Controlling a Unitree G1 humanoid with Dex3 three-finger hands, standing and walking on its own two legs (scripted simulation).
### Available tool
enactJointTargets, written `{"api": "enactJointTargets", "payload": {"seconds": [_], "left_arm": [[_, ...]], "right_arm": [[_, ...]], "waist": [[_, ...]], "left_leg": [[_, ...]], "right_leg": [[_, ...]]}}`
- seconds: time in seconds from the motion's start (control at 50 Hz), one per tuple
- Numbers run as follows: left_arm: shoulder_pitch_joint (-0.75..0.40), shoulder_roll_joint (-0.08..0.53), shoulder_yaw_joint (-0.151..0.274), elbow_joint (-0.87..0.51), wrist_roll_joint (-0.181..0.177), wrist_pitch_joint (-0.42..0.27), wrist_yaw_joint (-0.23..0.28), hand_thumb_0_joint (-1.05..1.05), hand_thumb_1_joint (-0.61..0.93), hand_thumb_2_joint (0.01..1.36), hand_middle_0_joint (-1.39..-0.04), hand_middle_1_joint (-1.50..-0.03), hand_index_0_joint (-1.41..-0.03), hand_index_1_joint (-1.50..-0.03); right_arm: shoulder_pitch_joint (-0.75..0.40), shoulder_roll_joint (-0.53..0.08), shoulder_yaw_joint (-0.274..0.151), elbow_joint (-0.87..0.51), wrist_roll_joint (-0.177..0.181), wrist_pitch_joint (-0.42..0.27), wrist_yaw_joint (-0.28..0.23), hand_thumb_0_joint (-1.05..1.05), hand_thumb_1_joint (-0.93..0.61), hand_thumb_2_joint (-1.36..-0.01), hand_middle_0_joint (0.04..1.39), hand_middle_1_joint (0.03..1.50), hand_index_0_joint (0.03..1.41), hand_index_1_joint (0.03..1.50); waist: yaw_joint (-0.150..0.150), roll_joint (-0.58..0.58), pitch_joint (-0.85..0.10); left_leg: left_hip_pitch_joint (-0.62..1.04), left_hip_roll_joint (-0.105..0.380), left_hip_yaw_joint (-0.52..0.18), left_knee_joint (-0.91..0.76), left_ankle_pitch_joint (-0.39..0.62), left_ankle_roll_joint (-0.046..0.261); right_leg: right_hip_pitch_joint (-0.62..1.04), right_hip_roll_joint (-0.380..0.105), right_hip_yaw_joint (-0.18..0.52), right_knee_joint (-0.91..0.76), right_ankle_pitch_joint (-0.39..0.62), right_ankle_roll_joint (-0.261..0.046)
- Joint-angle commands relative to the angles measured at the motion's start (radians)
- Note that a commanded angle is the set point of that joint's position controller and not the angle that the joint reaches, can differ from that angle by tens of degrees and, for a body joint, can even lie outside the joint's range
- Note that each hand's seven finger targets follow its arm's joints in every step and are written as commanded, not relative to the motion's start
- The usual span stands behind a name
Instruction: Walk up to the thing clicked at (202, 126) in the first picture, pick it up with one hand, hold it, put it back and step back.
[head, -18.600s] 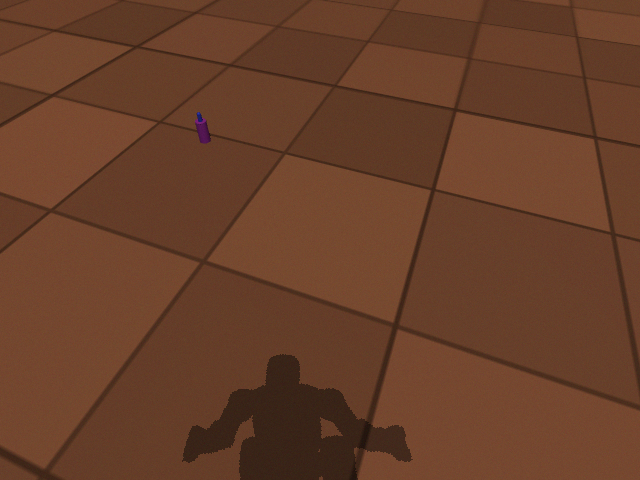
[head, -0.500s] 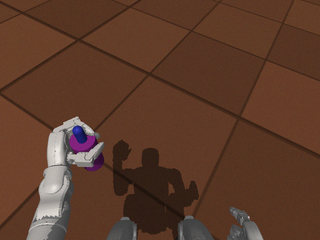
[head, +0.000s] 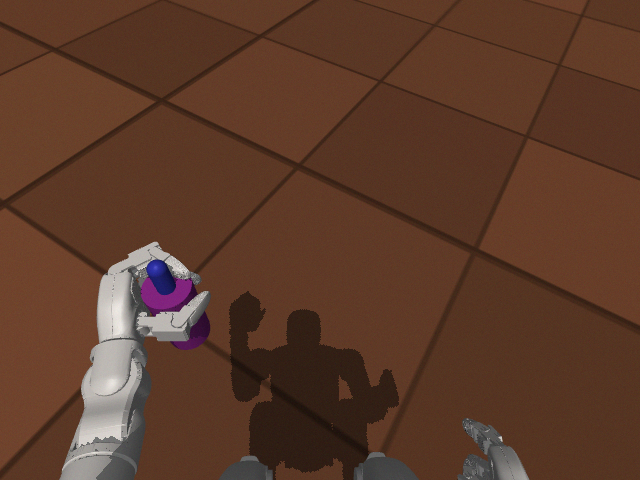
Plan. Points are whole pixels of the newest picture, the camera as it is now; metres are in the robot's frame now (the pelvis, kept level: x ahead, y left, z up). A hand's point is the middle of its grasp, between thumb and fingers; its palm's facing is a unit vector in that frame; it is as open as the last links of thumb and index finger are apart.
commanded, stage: hold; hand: left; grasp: from the side
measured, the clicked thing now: (174, 301) +0.33 +0.18 +0.01
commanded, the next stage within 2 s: none
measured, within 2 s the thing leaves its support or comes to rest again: neither
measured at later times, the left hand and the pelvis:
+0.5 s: hand (174, 289) +0.33 +0.17 +0.05, palm faces +0.16 -0.99 -0.02, open 6.6 cm; pelvis +0.01 +0.00 +0.01, yaw +0 degrees
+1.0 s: hand (169, 296) +0.32 +0.18 +0.06, palm faces +0.15 -0.99 -0.03, open 6.6 cm; pelvis +0.00 +0.00 +0.02, yaw +0 degrees
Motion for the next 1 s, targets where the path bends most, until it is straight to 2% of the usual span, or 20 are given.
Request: {"api": "enactJointTargets", "payload": {"seconds": [0.0,0.04,0.08,0.16,0.22,0.26,0.32,0.4,0.5,0.52,0.62,0.68,0.72,0.82,0.86,0.88,0.92,0.94,0.96,0.98], "left_arm": [[-0.326,0.129,0.056,-0.297,-0.025,-0.11,-0.006,0.0,0.431,1.159,-1.269,-1.34,-1.285,-1.33],[-0.32,0.134,0.066,-0.304,-0.03,-0.11,-0.005,0.0,0.414,1.153,-1.263,-1.336,-1.28,-1.325],[-0.32,0.111,0.044,-0.291,-0.032,-0.109,-0.007,0.0,0.404,1.151,-1.261,-1.337,-1.278,-1.328],[-0.322,0.135,0.073,-0.295,-0.029,-0.117,-0.003,0.0,0.37,1.156,-1.267,-1.343,-1.281,-1.335],[-0.317,0.115,0.049,-0.306,-0.027,-0.119,-0.005,0.0,0.403,1.167,-1.278,-1.353,-1.294,-1.344],[-0.303,0.125,0.064,-0.295,-0.03,-0.117,-0.005,0.0,0.398,1.167,-1.274,-1.351,-1.291,-1.342],[-0.316,0.118,0.047,-0.317,-0.027,-0.121,-0.007,0.0,0.409,1.176,-1.287,-1.362,-1.302,-1.354],[-0.305,0.125,0.061,-0.308,-0.027,-0.114,-0.004,0.0,0.385,1.169,-1.269,-1.347,-1.283,-1.341],[-0.314,0.114,0.046,-0.308,-0.024,-0.111,-0.007,0.0,0.434,1.176,-1.277,-1.354,-1.294,-1.344],[-0.326,0.127,0.059,-0.314,-0.026,-0.113,-0.007,0.0,0.427,1.181,-1.284,-1.363,-1.301,-1.354],[-0.31,0.121,0.052,-0.319,-0.03,-0.103,-0.014,0.0,0.398,1.165,-1.266,-1.342,-1.282,-1.334],[-0.29,0.103,0.042,-0.274,-0.026,-0.096,-0.01,0.0,0.39,1.179,-1.276,-1.359,-1.292,-1.351],[-0.297,0.105,0.062,-0.255,-0.032,-0.099,-0.01,0.0,0.386,1.181,-1.274,-1.362,-1.29,-1.355],[-0.303,0.123,0.063,-0.287,-0.022,-0.114,-0.011,0.0,0.472,1.185,-1.279,-1.355,-1.295,-1.345],[-0.353,0.123,0.047,-0.33,-0.02,-0.128,-0.014,0.0,0.442,1.195,-1.276,-1.365,-1.293,-1.356],[-0.336,0.134,0.065,-0.306,-0.021,-0.129,-0.012,0.0,0.463,1.172,-1.277,-1.347,-1.294,-1.336],[-0.35,0.135,0.07,-0.304,-0.028,-0.131,-0.011,0.0,0.481,1.187,-1.269,-1.354,-1.286,-1.343],[-0.354,0.118,0.053,-0.309,-0.031,-0.132,-0.015,0.0,0.485,1.192,-1.279,-1.358,-1.294,-1.348],[-0.348,0.143,0.081,-0.306,-0.032,-0.132,-0.013,0.0,0.445,1.196,-1.288,-1.372,-1.304,-1.363],[-0.359,0.125,0.054,-0.308,-0.03,-0.129,-0.016,0.0,0.418,1.186,-1.286,-1.367,-1.303,-1.357]], "right_arm": [[-0.011,-0.136,-0.049,-0.118,0.004,-0.04,-0.01,0.0,-0.919,-0.899,0.2,0.3,0.2,0.3],[-0.011,-0.134,-0.048,-0.114,0.004,-0.04,-0.009,0.0,-0.917,-0.899,0.2,0.3,0.2,0.3],[-0.015,-0.137,-0.049,-0.116,0.005,-0.04,-0.009,0.0,-0.923,-0.901,0.2,0.3,0.2,0.3],[-0.012,-0.134,-0.05,-0.112,0.003,-0.039,-0.007,0.0,-0.925,-0.902,0.2,0.3,0.2,0.3],[-0.02,-0.131,-0.048,-0.115,0.003,-0.035,-0.004,0.0,-0.924,-0.902,0.2,0.3,0.2,0.3],[-0.013,-0.138,-0.054,-0.112,0.002,-0.036,-0.005,0.0,-0.923,-0.902,0.2,0.3,0.2,0.3],[-0.027,-0.133,-0.05,-0.118,0.005,-0.033,-0.003,0.0,-0.923,-0.902,0.2,0.3,0.2,0.3],[-0.014,-0.128,-0.05,-0.113,0.003,-0.031,-0.005,0.0,-0.924,-0.903,0.2,0.3,0.2,0.3],[-0.027,-0.134,-0.054,-0.112,0.004,-0.029,-0.003,0.0,-0.919,-0.902,0.2,0.3,0.2,0.3],[-0.03,-0.134,-0.053,-0.117,0.006,-0.031,-0.002,0.0,-0.919,-0.902,0.2,0.3,0.2,0.3],[-0.026,-0.136,-0.053,-0.114,0.005,-0.033,-0.005,0.0,-0.918,-0.902,0.2,0.3,0.2,0.3],[-0.029,-0.133,-0.053,-0.109,0.006,-0.032,-0.001,0.0,-0.918,-0.902,0.2,0.3,0.2,0.3],[-0.03,-0.133,-0.053,-0.106,0.004,-0.034,0.0,0.0,-0.918,-0.902,0.2,0.3,0.2,0.3],[-0.048,-0.132,-0.053,-0.12,0.005,-0.035,0.002,0.0,-0.913,-0.901,0.2,0.3,0.2,0.3],[-0.047,-0.131,-0.053,-0.117,0.002,-0.04,0.005,0.0,-0.915,-0.902,0.2,0.3,0.2,0.3],[-0.053,-0.133,-0.054,-0.116,0.003,-0.043,0.006,0.0,-0.914,-0.901,0.2,0.3,0.2,0.3],[-0.039,-0.134,-0.051,-0.113,0.005,-0.043,0.005,0.0,-0.916,-0.902,0.2,0.3,0.2,0.3],[-0.05,-0.129,-0.047,-0.118,0.006,-0.046,0.004,0.0,-0.916,-0.903,0.2,0.3,0.2,0.3],[-0.044,-0.128,-0.047,-0.113,0.004,-0.047,0.003,0.0,-0.92,-0.903,0.2,0.3,0.2,0.3],[-0.045,-0.131,-0.048,-0.115,0.005,-0.049,0.002,0.0,-0.919,-0.903,0.2,0.3,0.2,0.3]], "waist": [[-0.007,0.032,-0.329],[-0.002,0.041,-0.328],[-0.014,0.023,-0.316],[-0.002,0.02,-0.318],[-0.005,0.026,-0.296],[0.0,0.029,-0.328],[0.001,0.035,-0.292],[0.001,0.027,-0.331],[-0.005,0.028,-0.281],[0.0,0.031,-0.27],[-0.003,0.033,-0.288],[-0.001,0.021,-0.256],[-0.003,0.002,-0.25],[0.012,0.019,-0.262],[0.004,0.055,-0.271],[0.008,0.053,-0.26],[0.004,0.041,-0.286],[0.001,0.033,-0.272],[0.007,0.041,-0.287],[-0.002,0.036,-0.288]], "left_leg": [[0.179,-0.033,-0.005,-0.149,0.281,0.009],[0.186,-0.032,-0.008,-0.157,0.288,0.007],[0.195,-0.031,-0.005,-0.161,0.284,0.009],[0.201,-0.03,-0.008,-0.168,0.312,0.008],[0.208,-0.031,-0.009,-0.179,0.309,0.006],[0.22,-0.031,-0.006,-0.177,0.332,0.006],[0.224,-0.032,-0.003,-0.194,0.308,0.006],[0.239,-0.034,0.002,-0.184,0.362,0.009],[0.243,-0.031,-0.005,-0.214,0.316,0.006],[0.241,-0.031,-0.005,-0.22,0.306,0.006],[0.276,-0.029,-0.005,-0.223,0.363,0.005],[0.259,-0.029,-0.004,-0.233,0.333,0.006],[0.246,-0.029,-0.003,-0.231,0.322,0.009],[0.251,-0.038,0.008,-0.246,0.267,0.01],[0.262,-0.035,0.0,-0.255,0.245,0.006],[0.258,-0.032,-0.005,-0.261,0.235,0.004],[0.267,-0.031,-0.008,-0.258,0.249,0.004],[0.263,-0.033,-0.004,-0.256,0.247,0.007],[0.26,-0.034,-0.003,-0.246,0.274,0.008],[0.269,-0.033,-0.002,-0.247,0.282,0.007]], "right_leg": [[0.18,0.025,0.019,-0.129,0.306,-0.018],[0.183,0.027,0.016,-0.13,0.306,-0.02],[0.186,0.028,0.016,-0.141,0.307,-0.017],[0.209,0.028,0.014,-0.14,0.327,-0.018],[0.204,0.029,0.013,-0.148,0.32,-0.018],[0.226,0.027,0.015,-0.148,0.342,-0.019],[0.224,0.027,0.016,-0.163,0.324,-0.018],[0.263,0.024,0.022,-0.168,0.387,-0.013],[0.242,0.028,0.012,-0.185,0.329,-0.017],[0.245,0.028,0.012,-0.186,0.318,-0.018],[0.263,0.03,0.01,-0.192,0.365,-0.017],[0.253,0.029,0.01,-0.2,0.338,-0.018],[0.255,0.026,0.011,-0.202,0.334,-0.016],[0.273,0.02,0.019,-0.222,0.293,-0.015],[0.253,0.025,0.014,-0.213,0.265,-0.02],[0.245,0.027,0.009,-0.21,0.249,-0.02],[0.261,0.028,0.008,-0.21,0.262,-0.02],[0.265,0.025,0.012,-0.217,0.264,-0.018],[0.274,0.024,0.016,-0.213,0.289,-0.017],[0.276,0.024,0.016,-0.212,0.3,-0.017]]}}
